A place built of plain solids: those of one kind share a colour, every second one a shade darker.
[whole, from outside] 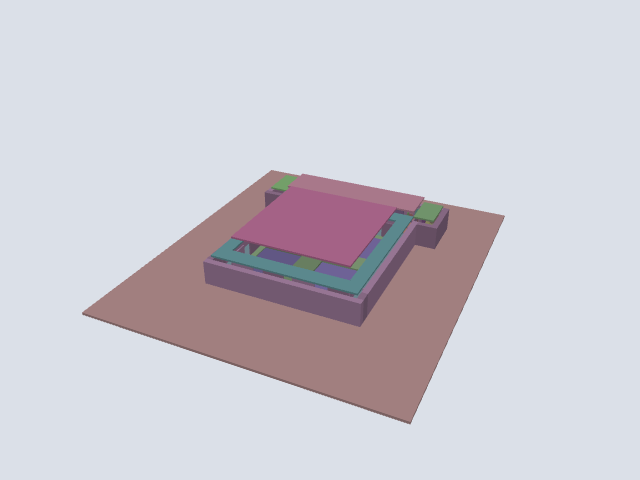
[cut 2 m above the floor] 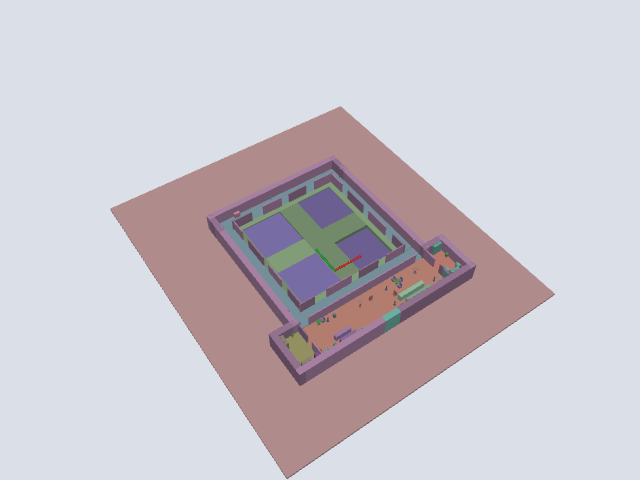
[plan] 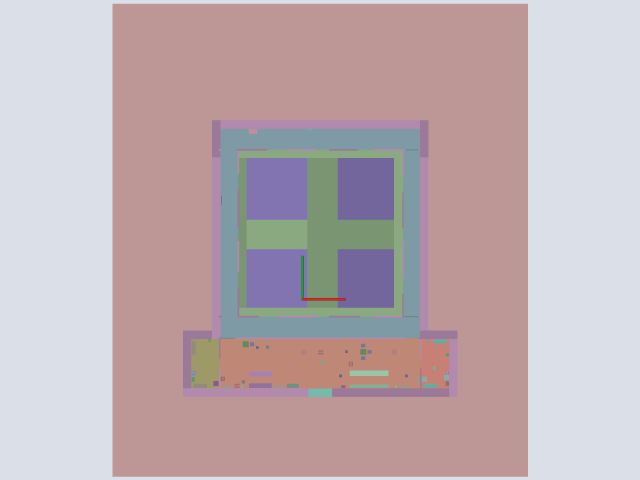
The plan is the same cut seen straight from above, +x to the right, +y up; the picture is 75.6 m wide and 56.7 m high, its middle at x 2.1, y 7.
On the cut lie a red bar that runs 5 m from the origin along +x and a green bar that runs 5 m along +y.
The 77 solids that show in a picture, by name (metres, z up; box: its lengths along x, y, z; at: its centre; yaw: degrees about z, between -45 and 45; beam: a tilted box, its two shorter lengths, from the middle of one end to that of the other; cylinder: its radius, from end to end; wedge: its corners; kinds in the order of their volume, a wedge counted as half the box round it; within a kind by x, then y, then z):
{
 "ground_under_all_1": {"box": [49.06, 55.9, 0.4], "at": [2.13, 6.97, -1.43]},
 "wall_1": {"box": [1.0, 7.8, 3.99], "at": [-13.6, -7.61, 0.71]},
 "wall_2": {"box": [4.45, 1.0, 3.99], "at": [-11.87, -4.2, 0.71]},
 "wall_3": {"box": [5.25, 1.0, 3.99], "at": [-11.47, -11.01, 0.71]},
 "wall_4": {"box": [1.0, 3.55, 3.99], "at": [-10.15, -2.93, 0.71]},
 "wall_5": {"box": [1.0, 21.5, 3.99], "at": [-10.15, 7.79, 0.71]},
 "wall_6": {"box": [1.0, 4.4, 3.99], "at": [-10.15, 18.95, 0.71]},
 "wall_7": {"box": [0.2, 2.5, 3.99], "at": [-9.74, -9.46, 0.71]},
 "wall_8": {"box": [0.2, 2.5, 3.99], "at": [-9.74, -5.75, 0.71]},
 "wall_9": {"box": [0.2, 3.6, 3.99], "at": [-7.54, -0.36, 0.71]},
 "wall_10": {"box": [0.2, 3.65, 3.99], "at": [-7.54, 5.07, 0.71]},
 "wall_11": {"box": [0.2, 4.6, 3.99], "at": [-7.54, 10.7, 0.71]},
 "wall_12": {"box": [0.2, 2.95, 3.99], "at": [-7.54, 16.27, 0.71]},
 "wall_13": {"box": [2.5, 0.2, 3.99], "at": [-6.4, -2.06, 0.71]},
 "wall_14": {"box": [3.53, 0.2, 3.99], "at": [-5.88, 17.64, 0.71]},
 "wall_15": {"box": [11.38, 1.0, 3.99], "at": [-4.96, -11.01, 0.71]},
 "wall_16": {"box": [4.6, 0.2, 3.99], "at": [-0.65, -2.06, 0.71]},
 "wall_17": {"box": [3.62, 0.2, 3.99], "at": [-0.16, 17.64, 0.71]},
 "wall_18": {"box": [3.62, 0.2, 3.99], "at": [-0.16, 17.64, 0.71]},
 "wall_19": {"box": [25.55, 1.0, 3.99], "at": [2.13, 20.65, 0.71]},
 "wall_20": {"box": [20.1, 0.2, 3.99], "at": [2.15, -4.61, 0.71]},
 "wall_21": {"box": [3.48, 0.2, 3.99], "at": [4.89, 17.64, 0.71]},
 "wall_22": {"box": [3.67, 0.2, 3.99], "at": [4.99, -2.06, 0.71]},
 "wall_23": {"box": [11.38, 1.0, 3.99], "at": [9.22, -11.01, 0.71]},
 "wall_24": {"box": [3.63, 0.2, 3.99], "at": [10.19, -2.06, 0.71]},
 "wall_25": {"box": [3.63, 0.2, 3.99], "at": [10.19, 17.64, 0.71]},
 "wall_26": {"box": [3.77, 0.2, 3.99], "at": [10.27, 17.64, 0.71]},
 "wall_27": {"box": [0.2, 2.8, 3.99], "at": [11.9, -0.76, 0.71]},
 "wall_28": {"box": [0.2, 4.45, 3.99], "at": [11.9, 4.67, 0.71]},
 "wall_29": {"box": [0.2, 4.25, 3.99], "at": [11.9, 10.52, 0.71]},
 "wall_30": {"box": [0.2, 3.4, 3.99], "at": [11.9, 16.05, 0.71]},
 "wall_31": {"box": [0.2, 2.5, 3.99], "at": [14.01, -9.46, 0.71]},
 "wall_32": {"box": [0.2, 2.5, 3.99], "at": [14.01, -5.75, 0.71]},
 "wall_33": {"box": [1.0, 3.55, 3.99], "at": [14.41, -2.93, 0.71]},
 "wall_34": {"box": [1.0, 21.5, 3.99], "at": [14.41, 7.79, 0.71]},
 "wall_35": {"box": [1.0, 4.4, 3.99], "at": [14.41, 18.95, 0.71]},
 "wall_36": {"box": [5.25, 1.0, 3.99], "at": [15.73, -11.01, 0.71]},
 "wall_37": {"box": [4.45, 1.0, 3.99], "at": [16.13, -4.2, 0.71]},
 "wall_38": {"box": [1.0, 7.8, 3.99], "at": [17.86, -7.61, 0.71]},
 "floor_corr_1": {"box": [2.2, 19.7, 1.28], "at": [-8.64, 7.79, -0.64]},
 "floor_corr_2": {"box": [23.75, 2.55, 1.28], "at": [2.13, -3.33, -0.64]},
 "floor_corr_3": {"box": [23.75, 2.6, 1.28], "at": [2.13, 18.95, -0.64]},
 "floor_corr_4": {"box": [2.1, 19.7, 1.28], "at": [12.96, 7.79, -0.64]},
 "floor_gang_1": {"box": [0.95, 17.7, 1.28], "at": [-7.07, 7.84, -0.64]},
 "floor_gang_2": {"box": [7.2, 3.5, 1.28], "at": [-3.0, 7.64, -0.64]},
 "floor_gang_3": {"box": [19.45, 1.05, 1.28], "at": [2.18, -1.53, -0.64]},
 "floor_gang_4": {"box": [19.45, 0.95, 1.28], "at": [2.18, 17.17, -0.64]},
 "floor_gang_5": {"box": [3.6, 17.7, 1.28], "at": [2.4, 7.84, -0.64]},
 "floor_gang_6": {"box": [6.65, 3.5, 1.28], "at": [7.53, 7.64, -0.64]},
 "floor_gang_7": {"box": [1.05, 17.7, 1.28], "at": [11.38, 7.84, -0.64]},
 "step_tier_1": {"box": [7.2, 6.9, 1.28], "at": [-3.0, 2.44, -0.64]},
 "step_tier_2": {"box": [7.2, 7.3, 1.03], "at": [-3.0, 13.04, -0.77]},
 "step_tier_3": {"box": [6.65, 6.9, 0.6], "at": [7.53, 2.44, -0.98]},
 "step_tier_4": {"box": [6.65, 7.3, 1.11], "at": [7.53, 13.04, -0.72]},
 "floor_foyer_1": {"box": [23.75, 6.0, 1.28], "at": [2.13, -7.61, -0.64]},
 "ceil_hall_1": {"box": [19.45, 19.7, 0.3], "at": [2.18, 7.79, 5.8]},
 "ceil_corr_1": {"box": [2.2, 19.7, 0.3], "at": [-8.64, 7.79, 3.4]},
 "ceil_corr_2": {"box": [23.75, 2.55, 0.3], "at": [2.13, -3.33, 3.4]},
 "ceil_corr_3": {"box": [23.75, 2.6, 0.3], "at": [2.13, 18.95, 3.4]},
 "ceil_corr_4": {"box": [2.1, 19.7, 0.3], "at": [12.96, 7.79, 3.4]},
 "ceil_foyer_1": {"box": [23.75, 6.0, 0.3], "at": [2.13, -7.61, 4.35]},
 "floor_cloaks_1": {"box": [3.45, 6.0, 1.28], "at": [-11.47, -7.61, -0.64]},
 "floor_store_1": {"box": [3.45, 6.0, 1.28], "at": [15.73, -7.61, -0.64]},
 "door_leaf_1": {"box": [2.8, 0.97, 4.55], "at": [2.13, -11.02, 0.99]},
 "bar_foyer_1": {"box": [4.6, 0.4, 2.1], "at": [7.91, -10.28, 1.05]},
 "bar_foyer_2": {"box": [4.6, 0.65, 1.1], "at": [7.91, -8.75, 0.55]},
 "ceil_cloaks_1": {"box": [3.45, 6.0, 0.3], "at": [-11.47, -7.61, 3.4]},
 "ceil_store_1": {"box": [3.45, 6.0, 0.3], "at": [15.73, -7.61, 3.4]},
 "cloakroom_foyer_1": {"box": [2.7, 0.55, 1.75], "at": [-4.95, -10.2, 0.87]},
 "cloakroom_foyer_2": {"box": [2.7, 0.55, 1.0], "at": [-4.95, -8.85, 0.5]},
 "shelves_cloaks_1": {"box": [0.5, 1.6, 2.0], "at": [-12.81, -5.75, 1.0]},
 "shelves_cloaks_2": {"box": [1.6, 0.5, 2.0], "at": [-12.04, -10.22, 1.0]},
 "shelves_store_1": {"box": [1.6, 0.5, 2.0], "at": [15.15, -10.22, 1.0]},
 "shelves_store_2": {"box": [1.6, 0.5, 2.0], "at": [16.3, -4.99, 1.0]},
 "case_1": {"box": [1.0, 0.55, 0.81], "at": [-5.82, 19.84, 0.49]},
 "bench_foyer_1": {"box": [1.4, 0.5, 0.46], "at": [-1.09, -10.22, 0.22]},
 "poster_case_foyer_1": {"box": [0.14, 1.1, 1.6], "at": [13.8, -9.71, 1.3]}
}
